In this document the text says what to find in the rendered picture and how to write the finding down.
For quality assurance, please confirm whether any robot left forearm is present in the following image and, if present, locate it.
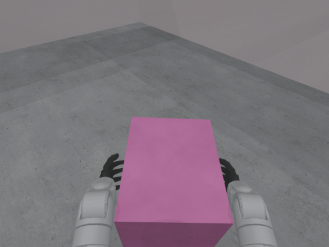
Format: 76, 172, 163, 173
72, 177, 117, 247

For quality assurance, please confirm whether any carton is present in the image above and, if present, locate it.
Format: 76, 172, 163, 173
114, 117, 234, 247

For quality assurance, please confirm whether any robot right forearm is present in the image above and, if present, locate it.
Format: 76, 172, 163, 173
227, 181, 278, 247

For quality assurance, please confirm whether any robot left hand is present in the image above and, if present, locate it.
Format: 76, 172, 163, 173
100, 153, 124, 190

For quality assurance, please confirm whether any robot right hand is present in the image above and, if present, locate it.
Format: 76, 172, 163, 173
219, 158, 239, 192

